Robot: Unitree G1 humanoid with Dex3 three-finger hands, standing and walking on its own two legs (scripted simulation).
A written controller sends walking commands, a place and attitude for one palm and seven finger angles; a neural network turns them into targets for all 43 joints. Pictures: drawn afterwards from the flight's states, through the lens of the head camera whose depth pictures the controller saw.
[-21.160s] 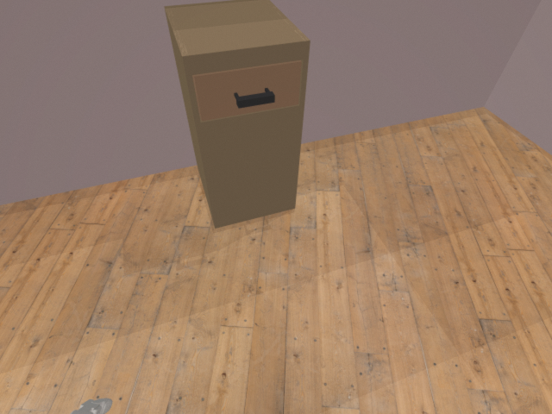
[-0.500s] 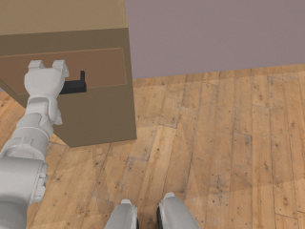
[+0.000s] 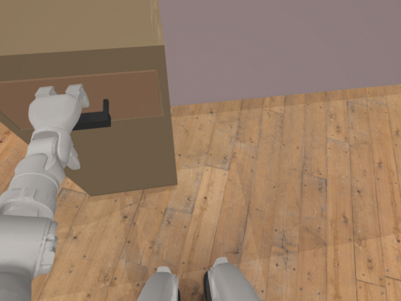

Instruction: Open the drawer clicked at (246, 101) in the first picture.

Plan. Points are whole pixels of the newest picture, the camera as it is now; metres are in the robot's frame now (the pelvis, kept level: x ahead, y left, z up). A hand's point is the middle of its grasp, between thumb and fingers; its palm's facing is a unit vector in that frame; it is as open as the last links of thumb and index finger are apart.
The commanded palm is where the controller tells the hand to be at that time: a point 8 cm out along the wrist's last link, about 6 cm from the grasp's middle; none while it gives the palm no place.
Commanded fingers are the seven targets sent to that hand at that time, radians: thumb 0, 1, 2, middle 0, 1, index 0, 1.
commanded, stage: lift the fingers back up to retry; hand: left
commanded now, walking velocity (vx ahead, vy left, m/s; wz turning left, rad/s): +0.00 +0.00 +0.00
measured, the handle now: (81, 113) +0.53 +0.25 -0.02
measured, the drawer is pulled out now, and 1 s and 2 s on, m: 0.00 0.00 0.00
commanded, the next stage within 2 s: re-aim the fingers above the handle in 0.48 s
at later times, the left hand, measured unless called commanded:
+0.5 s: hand (60, 115) +0.48 +0.26 +0.03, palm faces -0.05 -0.04 -1.00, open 13.7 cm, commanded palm +0.46 +0.25 +0.09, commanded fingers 0.00 -0.50 0.30 -0.30 -1.20 -0.30 -1.20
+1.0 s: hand (66, 116) +0.48 +0.25 +0.04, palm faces -0.04 -0.01 -1.00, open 13.8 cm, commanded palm +0.46 +0.24 +0.09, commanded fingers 0.00 -0.50 0.30 -0.30 -1.20 -0.30 -1.20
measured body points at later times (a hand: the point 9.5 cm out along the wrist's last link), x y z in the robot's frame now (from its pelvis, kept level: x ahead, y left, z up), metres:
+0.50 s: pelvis +0.05 +0.01 +0.04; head +0.14 +0.02 +0.48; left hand +0.48 +0.26 +0.09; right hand +0.12 -0.25 -0.09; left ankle +0.01 +0.09 -0.66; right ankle +0.05 -0.10 -0.66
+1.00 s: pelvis +0.04 +0.01 +0.04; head +0.13 +0.01 +0.48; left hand +0.47 +0.24 +0.09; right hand +0.10 -0.26 -0.09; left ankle +0.01 +0.09 -0.66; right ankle +0.05 -0.10 -0.66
